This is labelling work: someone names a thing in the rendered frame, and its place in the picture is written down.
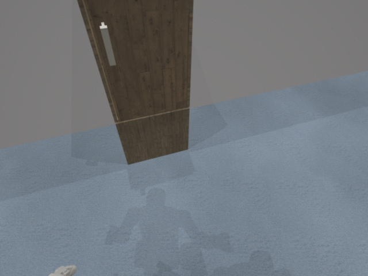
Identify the cupboard door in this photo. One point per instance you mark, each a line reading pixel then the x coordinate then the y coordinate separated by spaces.
pixel 150 42

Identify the handle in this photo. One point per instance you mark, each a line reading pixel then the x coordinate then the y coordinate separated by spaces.
pixel 107 43

